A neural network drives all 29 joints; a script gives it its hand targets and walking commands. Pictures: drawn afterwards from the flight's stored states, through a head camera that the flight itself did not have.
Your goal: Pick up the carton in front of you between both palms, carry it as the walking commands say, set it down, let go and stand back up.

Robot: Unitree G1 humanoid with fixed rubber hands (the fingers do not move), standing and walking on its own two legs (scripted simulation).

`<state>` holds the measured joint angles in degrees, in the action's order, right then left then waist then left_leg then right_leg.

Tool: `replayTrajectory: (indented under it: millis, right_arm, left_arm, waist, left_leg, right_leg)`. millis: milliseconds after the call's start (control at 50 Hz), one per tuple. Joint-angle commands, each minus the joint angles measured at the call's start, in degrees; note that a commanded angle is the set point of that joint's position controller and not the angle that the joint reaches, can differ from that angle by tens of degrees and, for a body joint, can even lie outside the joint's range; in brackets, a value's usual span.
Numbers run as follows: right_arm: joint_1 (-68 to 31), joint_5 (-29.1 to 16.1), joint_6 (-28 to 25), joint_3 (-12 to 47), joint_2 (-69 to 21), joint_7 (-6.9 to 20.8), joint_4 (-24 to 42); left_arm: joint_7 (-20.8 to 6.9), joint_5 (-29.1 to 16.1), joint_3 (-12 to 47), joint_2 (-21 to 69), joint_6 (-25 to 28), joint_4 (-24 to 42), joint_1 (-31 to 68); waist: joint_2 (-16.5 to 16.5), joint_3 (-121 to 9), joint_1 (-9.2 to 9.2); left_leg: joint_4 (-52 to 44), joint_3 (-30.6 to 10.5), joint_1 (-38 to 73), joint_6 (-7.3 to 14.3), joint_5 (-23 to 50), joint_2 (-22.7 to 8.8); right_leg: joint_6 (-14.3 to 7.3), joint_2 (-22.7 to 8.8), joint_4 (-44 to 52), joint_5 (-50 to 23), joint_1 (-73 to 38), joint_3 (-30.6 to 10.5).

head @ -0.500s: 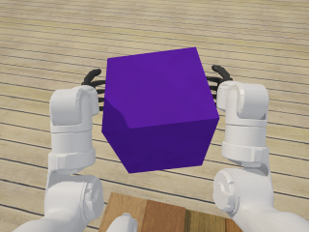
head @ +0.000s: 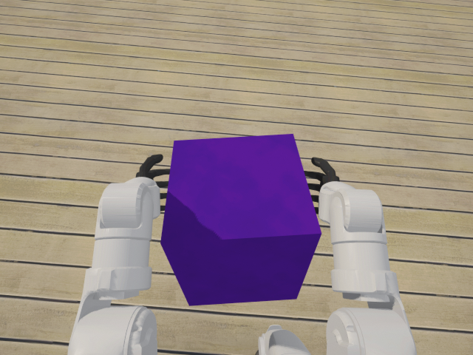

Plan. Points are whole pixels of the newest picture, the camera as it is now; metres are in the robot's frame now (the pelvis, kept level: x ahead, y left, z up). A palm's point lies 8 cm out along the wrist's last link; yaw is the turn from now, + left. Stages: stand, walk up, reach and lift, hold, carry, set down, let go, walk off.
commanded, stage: carry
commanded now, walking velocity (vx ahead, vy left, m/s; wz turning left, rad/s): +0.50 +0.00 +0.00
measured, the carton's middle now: (238, 224) +0.35 -0.02 -0.02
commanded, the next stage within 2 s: none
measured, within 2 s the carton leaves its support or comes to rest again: neither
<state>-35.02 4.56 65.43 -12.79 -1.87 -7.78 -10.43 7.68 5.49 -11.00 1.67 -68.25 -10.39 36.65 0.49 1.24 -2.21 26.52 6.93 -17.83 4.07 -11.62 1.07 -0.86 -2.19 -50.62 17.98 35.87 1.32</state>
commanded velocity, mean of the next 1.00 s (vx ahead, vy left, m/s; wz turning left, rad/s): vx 0.50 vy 0.00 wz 0.00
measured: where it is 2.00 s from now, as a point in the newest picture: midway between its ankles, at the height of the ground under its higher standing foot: (223, 148)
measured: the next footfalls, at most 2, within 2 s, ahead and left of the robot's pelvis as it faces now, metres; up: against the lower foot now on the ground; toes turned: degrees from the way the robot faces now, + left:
right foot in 0.26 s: +0.34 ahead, -0.10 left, -0.04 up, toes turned -3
left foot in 0.78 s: +0.66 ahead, +0.06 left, -0.04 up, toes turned +7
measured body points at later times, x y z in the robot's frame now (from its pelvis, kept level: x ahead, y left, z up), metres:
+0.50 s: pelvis +0.30 -0.06 -0.05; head +0.33 -0.07 +0.40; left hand +0.65 +0.12 +0.05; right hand +0.68 -0.19 +0.05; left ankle +0.32 +0.09 -0.70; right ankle +0.30 -0.10 -0.78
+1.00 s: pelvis +0.60 -0.01 -0.04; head +0.64 +0.00 +0.41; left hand +0.98 +0.12 +0.04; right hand +0.96 -0.18 +0.05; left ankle +0.62 +0.05 -0.78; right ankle +0.60 -0.15 -0.71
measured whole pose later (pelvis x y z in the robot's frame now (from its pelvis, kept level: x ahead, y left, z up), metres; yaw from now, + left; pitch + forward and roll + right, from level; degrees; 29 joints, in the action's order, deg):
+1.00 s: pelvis +0.60 -0.01 -0.04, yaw -1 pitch +5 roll -1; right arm -37.3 4.3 67.4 -12.5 -1.7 -9.1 -7.2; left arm 8.6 4.5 -10.3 0.8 -70.6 -8.0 38.5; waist 0.5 0.7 -1.9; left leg 23.8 8.7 -18.8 5.4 -10.1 0.3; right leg 0.0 -2.8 -58.3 21.1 33.6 1.6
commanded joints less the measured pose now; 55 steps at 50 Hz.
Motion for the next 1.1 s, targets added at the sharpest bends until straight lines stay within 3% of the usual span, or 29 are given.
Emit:
replayTrajectory:
  millis: [0, 40, 140, 180, 200, 220, 240, 260, 280, 300, 320, 340, 360, 380, 420, 480, 540, 680, 720, 740, 760, 780, 800, 820, 860, 900, 960, 1000, 1080]
  right_arm:
    - [-43.25, -28.93, -1.73, 38.71, -69.49, 16.13, 9.28]
    - [-41.84, -28.61, -2.21, 39.89, -68.06, 16.03, 10.08]
    - [-40.38, -28.66, -1.52, 41.42, -63.1, 15.14, 11.6]
    - [-39.54, -28.42, -0.59, 41.06, -61.24, 14.93, 9.94]
    - [-39.65, -28.36, -0.01, 40.63, -60.62, 14.95, 8.7]
    - [-39.9, -28.36, 0.57, 40.0, -60.1, 15.04, 7.33]
    - [-40.6, -28.21, 1.08, 39.11, -59.13, 15.13, 6.17]
    - [-42.0, -28.3, 1.8, 38.43, -59.34, 15.26, 5.07]
    - [-42.71, -28.6, 2.69, 37.52, -60.31, 15.07, 3.3]
    - [-43.89, -28.44, 3.03, 36.97, -60.18, 14.92, 4.0]
    - [-46.85, -28.53, 3.11, 36.57, -61.39, 14.7, 4.68]
    - [-47.67, -28.16, 3.15, 35.67, -62.53, 14.43, 4.63]
    - [-47.54, -27.68, 3.2, 35.11, -63.72, 14.1, 4.68]
    - [-47.53, -27.4, 3.19, 34.74, -64.51, 13.79, 5.05]
    - [-46.5, -26.67, 3.02, 34.2, -65.56, 13.15, 5.69]
    - [-45.14, -24.94, 2.6, 34.2, -65.13, 12.11, 6.98]
    - [-44.61, -24.03, 2.43, 35.05, -63.97, 11.5, 8.46]
    - [-39.23, -22.44, 3.2, 35.51, -62.63, 12.57, 3.38]
    - [-39.46, -22.57, 3.11, 35.18, -63.02, 13.33, 2.03]
    - [-39.12, -22.53, 2.9, 34.73, -63.17, 13.67, 1.25]
    - [-38.5, -22.47, 2.63, 34.02, -62.96, 14.05, 0.53]
    - [-38.92, -21.82, 2.3, 32.85, -61.56, 14.22, -0.19]
    - [-37.52, -22.32, 1.87, 32.96, -62.64, 14.31, -1.18]
    - [-38.84, -23.11, 1.53, 32.9, -63.83, 14.58, 0.7]
    - [-44.21, -26.04, 1.06, 34.65, -66.37, 15.01, 5.77]
    - [-48.01, -28.62, 1.11, 36.43, -67.8, 15.24, 9.23]
    - [-46.2, -29.73, 1.82, 37.02, -67.27, 15.53, 10.72]
    - [-43.32, -29.22, 2.49, 37.05, -66.83, 15.83, 10.7]
    - [-35.15, -26.37, 3.93, 36.65, -65.58, 16.52, 10.63]
  left_arm:
    - [-11.86, -23.95, 35.45, 68.57, 4.83, 8.91, 38.47]
    - [-11.92, -24.22, 37.14, 67.39, 5.14, 10.73, 38.13]
    - [-12.06, -24.52, 38.31, 61.35, 3.81, 13.44, 39.21]
    - [-12.22, -23.83, 36.87, 58.26, 2.6, 11.45, 37.78]
    - [-12.34, -23.4, 35.67, 56.76, 2.02, 10.01, 36.78]
    - [-12.5, -22.93, 34.34, 55.41, 1.5, 8.33, 35.56]
    - [-12.76, -22.36, 32.92, 54.32, 1.01, 6.97, 34.7]
    - [-12.95, -21.92, 31.18, 52.49, 0.5, 5.55, 35.55]
    - [-12.83, -21.72, 29.95, 50.98, 0.16, 3.84, 36.53]
    - [-12.99, -22.91, 29.85, 52.56, 0.16, 3.69, 36.12]
    - [-13.37, -24.14, 30.25, 54.95, 0.19, 5.84, 39.4]
    - [-13.75, -25.7, 31.33, 57.58, 0.11, 7.89, 43.77]
    - [-14.05, -27.05, 32.43, 59.95, 0.06, 9.17, 46.84]
    - [-14.28, -28.35, 33.18, 61.74, 0.15, 10.5, 48.89]
    - [-14.54, -30.03, 33.96, 63.94, 0.38, 12.17, 50.41]
    - [-14.79, -31.22, 34.99, 65.55, 0.6, 13.59, 50.77]
    - [-14.8, -31.57, 35.87, 65.11, 0.72, 14.75, 50.56]
    - [-15.14, -28.23, 35.03, 63.24, 0.41, 9.14, 43.56]
    - [-15.46, -27.84, 34.88, 63.62, 0.69, 7.83, 43.08]
    - [-15.63, -27.9, 35.02, 63.75, 0.86, 7.52, 43.79]
    - [-15.81, -27.76, 35.11, 63.6, 1.08, 6.95, 44.46]
    - [-16.08, -28.09, 34.98, 65.52, 1.01, 6.09, 45.02]
    - [-16.14, -28.12, 34.42, 65.25, 1.1, 6.18, 45.4]
    - [-15.88, -28.49, 34.77, 66.25, 1.45, 7.35, 47.31]
    - [-14.95, -29.2, 35.04, 66.81, 1.94, 10.2, 49.52]
    - [-13.53, -28.82, 34.97, 66.64, 2.05, 12.01, 48.96]
    - [-11.87, -26.62, 34.37, 65.54, 1.79, 12.31, 44.24]
    - [-11.39, -25.26, 34.71, 65.29, 1.42, 12.69, 41.66]
    - [-11.92, -24.11, 36.59, 65.63, 0.33, 14.56, 36.52]
  waist:
    - [-6.44, -31.31, -0.67]
    - [-6.34, -30.44, -1.7]
    - [-5.49, -24.36, -3.98]
    - [-6.49, -23.07, -3.12]
    - [-6.39, -23.63, -1.39]
    - [-3.86, -25.66, 0.89]
    - [-1.41, -28.41, 3.61]
    - [7.96, -33.08, 3.17]
    - [16.94, -37.57, 6.03]
    - [15.79, -36.52, 6.7]
    - [9.64, -33.11, 6.25]
    - [5.33, -30.36, 5.5]
    - [4.47, -29.61, 4.71]
    - [3.67, -29.3, 5.04]
    - [4.18, -29.33, 4.11]
    - [4.46, -29.14, 4.44]
    - [4.1, -27.82, 5.1]
    - [6.22, -23.72, 6.82]
    - [9.05, -25.95, 4.23]
    - [8.52, -29.07, 1.22]
    - [4.76, -33.08, -0.75]
    - [-7.42, -40.07, 0.58]
    - [-14.46, -40.21, -0.63]
    - [-11.85, -37.09, -0.58]
    - [-4.24, -31.8, 0.01]
    - [-4.22, -31.18, 0.47]
    - [-6.6, -31.69, 1.1]
    - [-7.37, -30.73, 1.32]
    - [-8.04, -27.51, 1.06]
  left_leg:
    - [-3.1, -15.1, 30.24, 6.99, 30.8, -14.61]
    - [-1.33, -14.29, 33.82, 6.73, 33.42, -13.91]
    - [1.46, -11.4, 29.81, 5.49, 27.0, -11.07]
    - [5.09, -9.58, 25.13, 4.03, 26.58, -10.13]
    - [9.66, -7.78, 22.55, 2.67, 29.14, -9.06]
    - [17.55, -4.55, 17.67, 0.94, 29.0, -6.8]
    - [27.04, -2.96, 8.21, -0.45, 18.09, -5.16]
    - [37.74, -2.96, -7.2, -1.75, -12.85, -2.75]
    - [51.26, -6.17, -22.55, -2.96, -24.18, 2.63]
    - [54.22, -7.83, -29.32, -2.29, -22.82, 1.06]
    - [52.5, -8.04, -30.09, -1.89, -19.15, -1.0]
    - [49.66, -7.8, -29.32, -2.33, -16.18, -2.0]
    - [46.91, -7.96, -27.06, -2.82, -14.33, -3.44]
    - [45.26, -8.29, -25.1, -3.17, -11.3, -4.49]
    - [42.57, -7.45, -24.53, -3.86, -8.52, -5.07]
    - [37.01, -5.97, -28.42, -4.62, -5.12, -5.64]
    - [29.24, -4.44, -30.64, -4.62, 0.26, -5.73]
    - [4.33, 3.2, -19.89, -1.89, 13.03, 0.05]
    - [-1.06, 5.37, -7.11, -0.21, 13.56, 2.31]
    - [-4.66, 5.71, 4.99, 0.17, 16.17, 2.13]
    - [-2.63, -1.43, 19.47, 0.75, 16.0, -4.63]
    - [3.42, -25.48, 38.21, 8.55, 26.59, -21.71]
    - [-2.69, -38.28, 42.94, 14.46, 19.32, -24.6]
    - [-3.87, -34.82, 40.3, 13.5, 14.52, -23.21]
    - [-5.65, -25.44, 30.53, 8.74, 16.31, -19.48]
    - [-7.95, -20.44, 24.8, 6.81, 13.99, -17.55]
    - [-9.86, -15.87, 24.47, 7.46, 16.42, -17.02]
    - [-10.39, -13.07, 25.43, 7.03, 20.06, -16.11]
    - [-9.97, -7.1, 27.04, 4.01, 28.81, -13.83]
  right_leg:
    - [-0.14, -0.43, 2.97, -10.6, 5.94, 0.27]
    - [-0.36, -0.1, 5.84, -13.43, 8.93, 0.53]
    - [-1.51, 1.42, 21.97, -23.64, 2.69, 2.56]
    - [-3.23, 1.92, 26.43, -26.19, -5.26, 3.57]
    - [-4.08, 2.6, 28.85, -26.81, -12.04, 5.0]
    - [-4.21, 3.97, 30.4, -28.36, -22.92, 7.97]
    - [-3.8, 0.27, 26.6, -29.34, -35.49, 4.89]
    - [-6.39, -13.69, 14.48, -50.1, -51.59, -10.34]
    - [-15.39, -20.21, 17.16, -37.8, -62.52, -27.22]
    - [-16.88, -20.15, 23.38, -18.72, -59.82, -33.19]
    - [-14.57, -17.29, 25.98, -13.34, -54.48, -29.88]
    - [-13.19, -16.1, 27.03, -16.36, -48.86, -26.52]
    - [-12.64, -15.8, 28.09, -18.39, -44.23, -23.81]
    - [-12.08, -14.27, 28.62, -18.62, -40.84, -20.58]
    - [-12.23, -12.75, 29.45, -19.78, -38.27, -16.56]
    - [-12.67, -11.84, 29.57, -24.47, -41.13, -13.61]
    - [-11.31, -10.74, 29.08, -32.9, -44.72, -10.74]
    - [-6.96, -6.59, 25.73, -51.64, -48.72, -1.78]
    - [-5.06, -6.48, 19.18, -61.01, -46.68, 0.78]
    - [-3.22, -5.72, 11.19, -57.85, -41.93, 3.73]
    - [-1.86, -4.84, 1.09, -40.69, -31.32, 4.39]
    - [0.29, -0.01, -12.39, -9.32, -12.92, 2.56]
    - [0.92, 6.95, -23.97, 13.12, 0.96, -0.37]
    - [-0.64, 3.66, -27.2, 11.6, 5.75, -3.18]
    - [-1.03, -0.38, -20.41, 5.96, 5.03, -3.21]
    - [-0.09, -1.44, -13.94, 3.56, 0.86, -2.16]
    - [1.49, -1.49, -5.88, 2.65, 0.61, 0.55]
    - [2.37, -1.87, 0.68, -0.79, 1.46, 2.0]
    - [2.32, -0.57, 13.02, -10.37, -0.83, 5.46]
